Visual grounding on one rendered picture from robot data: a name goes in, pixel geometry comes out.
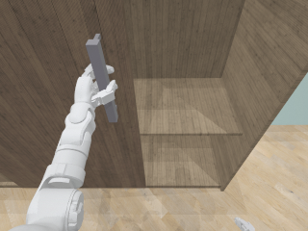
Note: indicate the left robot forearm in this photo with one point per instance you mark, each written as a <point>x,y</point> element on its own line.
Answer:
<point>67,170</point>

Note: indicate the handle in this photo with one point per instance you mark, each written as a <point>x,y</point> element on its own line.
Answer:
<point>100,71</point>

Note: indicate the right robot hand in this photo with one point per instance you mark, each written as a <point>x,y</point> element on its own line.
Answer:
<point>244,226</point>

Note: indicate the robot left upper arm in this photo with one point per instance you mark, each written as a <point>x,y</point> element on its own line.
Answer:
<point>55,209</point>

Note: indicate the left robot hand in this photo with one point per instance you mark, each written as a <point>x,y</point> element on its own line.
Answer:
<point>87,91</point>

